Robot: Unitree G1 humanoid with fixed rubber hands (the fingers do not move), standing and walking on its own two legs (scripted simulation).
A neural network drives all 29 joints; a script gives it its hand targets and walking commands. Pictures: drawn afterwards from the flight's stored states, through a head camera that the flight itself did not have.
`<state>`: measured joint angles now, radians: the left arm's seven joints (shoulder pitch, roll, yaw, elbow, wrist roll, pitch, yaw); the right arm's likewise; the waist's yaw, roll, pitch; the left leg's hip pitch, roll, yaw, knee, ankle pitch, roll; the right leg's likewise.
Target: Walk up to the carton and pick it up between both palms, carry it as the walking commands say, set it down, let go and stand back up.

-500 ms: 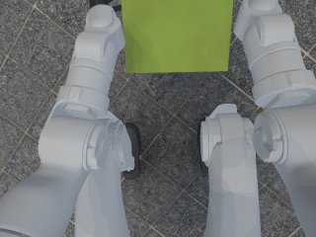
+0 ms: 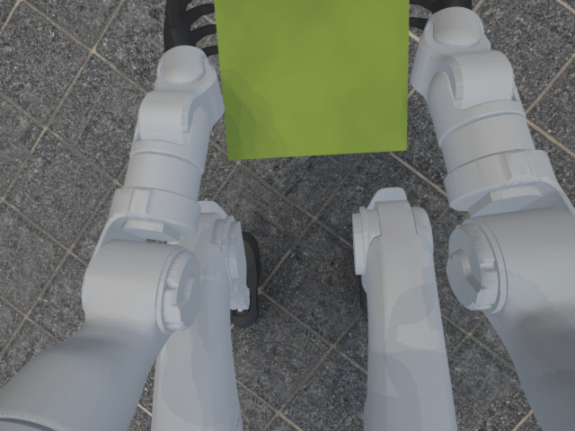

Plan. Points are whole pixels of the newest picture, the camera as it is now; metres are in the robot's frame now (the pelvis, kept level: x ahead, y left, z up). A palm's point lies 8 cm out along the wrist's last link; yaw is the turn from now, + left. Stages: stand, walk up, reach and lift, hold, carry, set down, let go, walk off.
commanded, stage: reach and lift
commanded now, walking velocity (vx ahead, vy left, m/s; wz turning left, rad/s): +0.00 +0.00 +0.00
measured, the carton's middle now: (310, 63) +0.54 -0.04 -0.19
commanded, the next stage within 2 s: none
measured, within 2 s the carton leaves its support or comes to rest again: neither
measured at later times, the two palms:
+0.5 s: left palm (149, 35) +0.52 +0.10 -0.02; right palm out of the picture +0.52 -0.17 -0.02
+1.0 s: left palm (90, 14) +0.50 +0.11 +0.05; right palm out of the picture +0.50 -0.16 +0.05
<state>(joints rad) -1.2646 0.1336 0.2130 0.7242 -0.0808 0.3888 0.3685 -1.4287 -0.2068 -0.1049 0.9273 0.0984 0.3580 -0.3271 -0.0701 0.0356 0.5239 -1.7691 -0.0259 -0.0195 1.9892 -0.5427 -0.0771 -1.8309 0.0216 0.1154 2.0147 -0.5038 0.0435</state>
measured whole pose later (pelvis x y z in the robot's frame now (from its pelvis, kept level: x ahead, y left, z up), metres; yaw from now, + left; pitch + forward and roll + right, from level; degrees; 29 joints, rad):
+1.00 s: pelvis -0.01 +0.00 +0.10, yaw -2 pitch +10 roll +3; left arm -1.13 0.09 0.28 0.61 -0.02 0.48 0.33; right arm -1.31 -0.13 -0.10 0.85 0.05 0.43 -0.35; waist -0.05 0.02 0.52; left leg -1.35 -0.03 -0.02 1.68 -0.50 -0.07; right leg -1.41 0.03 0.12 1.70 -0.46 0.04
